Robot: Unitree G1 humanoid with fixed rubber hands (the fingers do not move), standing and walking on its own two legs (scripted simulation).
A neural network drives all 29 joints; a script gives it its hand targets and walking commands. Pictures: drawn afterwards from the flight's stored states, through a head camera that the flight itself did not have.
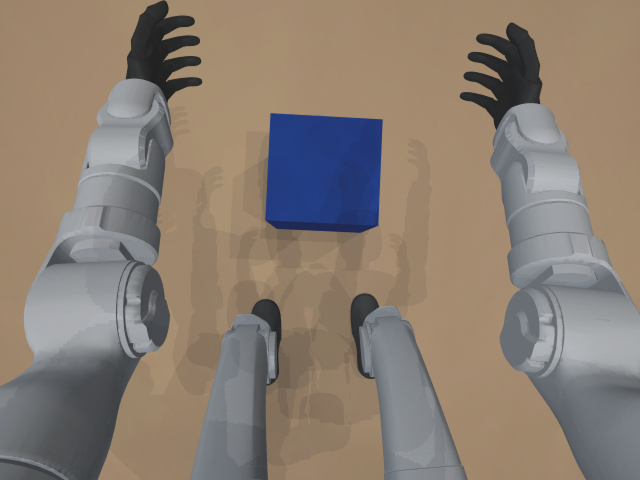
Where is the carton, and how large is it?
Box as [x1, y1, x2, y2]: [265, 113, 382, 232]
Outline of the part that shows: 271,113 265,220 276,228 360,232 377,225 382,119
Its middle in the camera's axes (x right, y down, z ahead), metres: +0.00 -0.14 +0.85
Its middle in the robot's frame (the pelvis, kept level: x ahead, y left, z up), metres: +0.50 -0.03 -0.52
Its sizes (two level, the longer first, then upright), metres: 0.210 0.200 0.250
